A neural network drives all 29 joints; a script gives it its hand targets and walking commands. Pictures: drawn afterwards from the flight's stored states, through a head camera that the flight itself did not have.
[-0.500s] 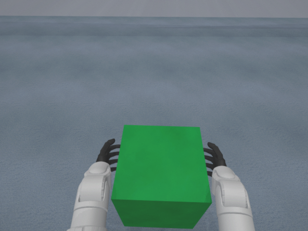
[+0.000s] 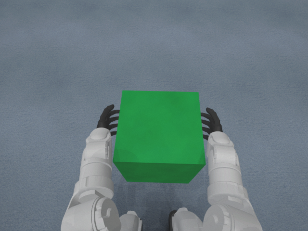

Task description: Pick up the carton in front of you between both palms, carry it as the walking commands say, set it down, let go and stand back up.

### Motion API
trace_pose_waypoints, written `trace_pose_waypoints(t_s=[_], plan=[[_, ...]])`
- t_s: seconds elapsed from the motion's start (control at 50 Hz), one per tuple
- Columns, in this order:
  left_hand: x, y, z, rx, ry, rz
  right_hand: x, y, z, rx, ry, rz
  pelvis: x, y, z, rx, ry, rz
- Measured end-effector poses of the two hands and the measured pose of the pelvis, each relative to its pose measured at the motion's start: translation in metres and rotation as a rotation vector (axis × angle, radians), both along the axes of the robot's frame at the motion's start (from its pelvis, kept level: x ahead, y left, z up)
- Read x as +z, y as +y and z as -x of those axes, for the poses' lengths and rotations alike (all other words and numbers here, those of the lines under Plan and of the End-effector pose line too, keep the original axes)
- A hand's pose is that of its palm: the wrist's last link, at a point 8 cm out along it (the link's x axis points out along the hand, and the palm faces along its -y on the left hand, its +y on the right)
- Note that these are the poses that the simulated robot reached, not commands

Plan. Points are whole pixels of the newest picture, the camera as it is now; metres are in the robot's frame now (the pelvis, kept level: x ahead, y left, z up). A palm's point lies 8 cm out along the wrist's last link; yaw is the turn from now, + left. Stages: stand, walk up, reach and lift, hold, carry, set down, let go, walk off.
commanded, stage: set down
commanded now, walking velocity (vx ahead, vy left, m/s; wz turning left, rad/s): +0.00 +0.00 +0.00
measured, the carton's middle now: (158, 141) +0.37 +0.00 -0.09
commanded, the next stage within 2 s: none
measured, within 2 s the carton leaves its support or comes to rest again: neither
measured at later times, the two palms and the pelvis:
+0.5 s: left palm (121, 138) +0.43 +0.13 -0.19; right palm (202, 143) +0.41 -0.17 -0.20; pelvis +0.00 +0.01 -0.12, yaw +0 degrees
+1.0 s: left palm (133, 146) +0.46 +0.11 -0.36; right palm (199, 150) +0.44 -0.19 -0.36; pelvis -0.04 +0.00 -0.26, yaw +2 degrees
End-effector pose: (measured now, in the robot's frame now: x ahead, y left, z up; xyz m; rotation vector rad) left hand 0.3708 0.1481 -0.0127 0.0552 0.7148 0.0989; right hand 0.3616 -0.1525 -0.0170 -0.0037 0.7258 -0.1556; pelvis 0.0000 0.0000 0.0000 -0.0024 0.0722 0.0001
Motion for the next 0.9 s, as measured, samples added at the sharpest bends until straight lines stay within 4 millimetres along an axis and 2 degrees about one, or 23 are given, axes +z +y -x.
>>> trace_pose_waypoints(t_s=[0.14, 0.22, 0.36, 0.5, 0.9], plan=[[-0.086, -0.003, -0.011, -0.007, -0.019, 0.002, -0.087, -0.002, -0.007, -0.008, -0.02, 0.012, -0.031, 0.0, 0.009, 0.005, 0.245, -0.004], [-0.121, -0.006, -0.023, 0.002, -0.051, 0.025, -0.122, -0.005, -0.016, -0.031, -0.054, -0.002, -0.056, 0.002, 0.009, 0.007, 0.383, -0.006], [-0.15, -0.012, -0.046, 0.022, -0.079, 0.063, -0.151, -0.011, -0.036, -0.061, -0.085, -0.025, -0.095, 0.007, 0.005, 0.003, 0.529, -0.007], [-0.182, -0.015, -0.056, 0.023, -0.037, 0.062, -0.183, -0.014, -0.047, -0.054, -0.043, -0.022, -0.124, 0.01, 0.004, 0.003, 0.61, -0.009], [-0.318, -0.034, -0.083, 0.003, -0.036, 0.05, -0.316, -0.033, -0.071, -0.055, -0.041, -0.006, -0.231, 0.007, 0.032, 0.019, 0.731, -0.021]])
